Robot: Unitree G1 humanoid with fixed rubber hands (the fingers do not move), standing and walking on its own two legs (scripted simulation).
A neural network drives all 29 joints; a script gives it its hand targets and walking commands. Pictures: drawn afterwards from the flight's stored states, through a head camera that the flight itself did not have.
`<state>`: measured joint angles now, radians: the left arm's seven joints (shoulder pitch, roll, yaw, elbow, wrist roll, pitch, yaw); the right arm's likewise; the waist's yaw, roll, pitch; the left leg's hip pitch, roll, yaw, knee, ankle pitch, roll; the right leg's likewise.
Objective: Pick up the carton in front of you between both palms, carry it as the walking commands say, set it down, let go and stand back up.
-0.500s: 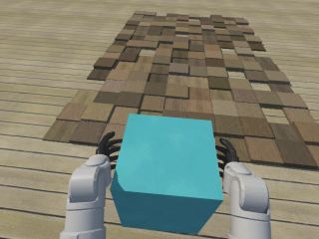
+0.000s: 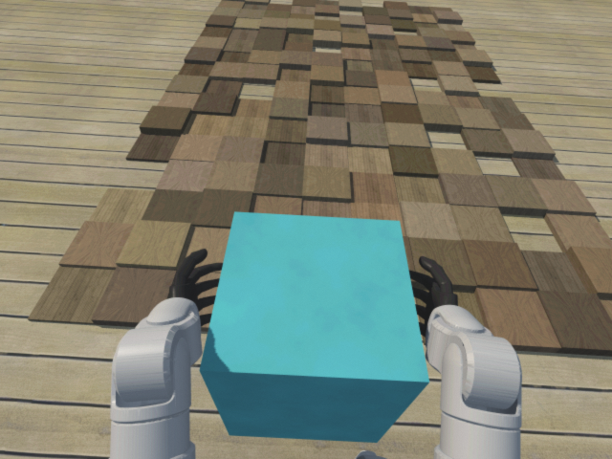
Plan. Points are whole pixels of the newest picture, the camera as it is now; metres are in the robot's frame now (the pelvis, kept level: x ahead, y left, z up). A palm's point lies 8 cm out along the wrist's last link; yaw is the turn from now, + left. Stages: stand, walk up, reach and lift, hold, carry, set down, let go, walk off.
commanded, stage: carry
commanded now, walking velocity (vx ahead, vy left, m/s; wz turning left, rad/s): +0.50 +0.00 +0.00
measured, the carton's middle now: (309, 334) +0.28 -0.01 +0.02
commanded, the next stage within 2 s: none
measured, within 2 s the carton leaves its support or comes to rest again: neither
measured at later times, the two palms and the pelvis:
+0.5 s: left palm (218, 151) +0.59 +0.14 +0.08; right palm (384, 151) +0.61 -0.16 +0.08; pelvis +0.34 -0.02 +0.00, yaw +3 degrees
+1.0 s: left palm (227, 36) +1.03 +0.17 +0.11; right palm (346, 39) +1.04 -0.13 +0.11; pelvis +0.66 +0.01 +0.00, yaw +3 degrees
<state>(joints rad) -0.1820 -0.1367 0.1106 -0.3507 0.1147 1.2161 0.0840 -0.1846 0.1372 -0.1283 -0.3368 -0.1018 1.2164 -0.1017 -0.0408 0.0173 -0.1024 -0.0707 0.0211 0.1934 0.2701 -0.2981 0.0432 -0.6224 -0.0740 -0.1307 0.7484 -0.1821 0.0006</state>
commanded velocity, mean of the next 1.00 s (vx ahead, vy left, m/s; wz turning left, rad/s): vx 0.50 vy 0.00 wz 0.00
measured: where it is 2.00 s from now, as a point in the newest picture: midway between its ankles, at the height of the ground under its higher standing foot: (273, 199)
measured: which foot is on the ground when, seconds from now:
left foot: down 0.00-0.16, up 0.18-0.58, down 0.60-1.00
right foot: up 0.00-0.12, down 0.14-0.66, up 0.68-0.98, down 1.00-1.00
